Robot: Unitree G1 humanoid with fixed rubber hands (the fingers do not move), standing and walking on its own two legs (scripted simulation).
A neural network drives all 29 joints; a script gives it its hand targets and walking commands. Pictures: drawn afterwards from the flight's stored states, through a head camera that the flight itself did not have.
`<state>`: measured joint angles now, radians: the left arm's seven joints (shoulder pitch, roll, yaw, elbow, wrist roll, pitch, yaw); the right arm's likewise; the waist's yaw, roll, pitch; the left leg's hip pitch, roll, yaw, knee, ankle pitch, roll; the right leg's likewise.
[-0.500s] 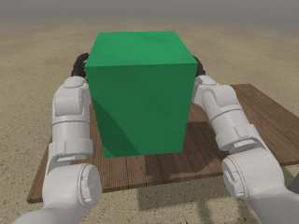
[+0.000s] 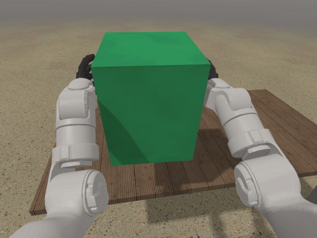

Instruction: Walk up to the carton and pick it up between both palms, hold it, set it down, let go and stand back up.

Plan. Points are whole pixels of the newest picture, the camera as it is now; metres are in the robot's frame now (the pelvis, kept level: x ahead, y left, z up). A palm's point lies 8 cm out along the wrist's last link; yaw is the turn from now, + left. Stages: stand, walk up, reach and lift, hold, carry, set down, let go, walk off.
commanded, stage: hold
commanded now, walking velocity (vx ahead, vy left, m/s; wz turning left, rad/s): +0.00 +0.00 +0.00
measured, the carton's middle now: (149, 96) +0.38 +0.01 +0.25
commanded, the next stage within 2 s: none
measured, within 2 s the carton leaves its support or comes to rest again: neither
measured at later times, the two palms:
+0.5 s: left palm (83, 87) +0.37 +0.16 +0.28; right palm (208, 86) +0.37 -0.13 +0.28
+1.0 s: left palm (86, 86) +0.38 +0.15 +0.28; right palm (209, 88) +0.37 -0.14 +0.27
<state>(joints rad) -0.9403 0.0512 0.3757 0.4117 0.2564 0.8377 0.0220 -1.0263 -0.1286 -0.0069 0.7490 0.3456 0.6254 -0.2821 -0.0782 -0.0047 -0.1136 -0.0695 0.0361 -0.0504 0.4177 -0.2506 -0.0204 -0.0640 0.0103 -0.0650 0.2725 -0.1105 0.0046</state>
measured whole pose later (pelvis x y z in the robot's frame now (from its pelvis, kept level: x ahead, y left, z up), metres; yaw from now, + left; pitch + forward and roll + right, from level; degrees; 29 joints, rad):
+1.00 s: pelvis +0.00 +0.00 +0.00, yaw -1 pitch -6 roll -2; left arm -0.94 0.04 0.39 0.40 0.26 0.84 0.03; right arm -1.02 -0.14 0.03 0.75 0.37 0.62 -0.29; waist -0.07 0.00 -0.11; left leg -0.06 0.04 -0.04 0.41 -0.25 -0.02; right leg -0.07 0.01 -0.05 0.27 -0.11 0.01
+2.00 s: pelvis +0.00 +0.00 +0.00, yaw +0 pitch -5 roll -2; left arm -0.92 0.05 0.36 0.37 0.25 0.83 0.02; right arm -1.00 -0.13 0.00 0.71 0.36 0.63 -0.29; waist -0.09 0.00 -0.11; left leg -0.08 0.04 -0.06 0.43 -0.26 -0.02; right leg -0.06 0.01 -0.07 0.27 -0.11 0.00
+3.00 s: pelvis +0.00 +0.00 +0.00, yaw +0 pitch -6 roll -2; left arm -0.92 0.05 0.38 0.37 0.24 0.84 0.02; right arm -1.01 -0.13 0.02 0.72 0.36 0.63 -0.30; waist -0.07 -0.01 -0.12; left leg -0.07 0.04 -0.05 0.42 -0.26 -0.02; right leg -0.06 0.02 -0.06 0.27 -0.11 0.00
